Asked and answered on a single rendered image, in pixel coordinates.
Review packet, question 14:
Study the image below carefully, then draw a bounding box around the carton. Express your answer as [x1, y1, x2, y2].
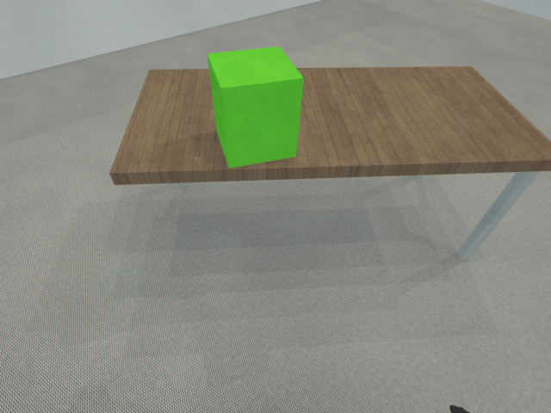
[207, 46, 304, 169]

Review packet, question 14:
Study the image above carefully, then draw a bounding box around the table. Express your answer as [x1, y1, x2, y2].
[109, 66, 551, 260]

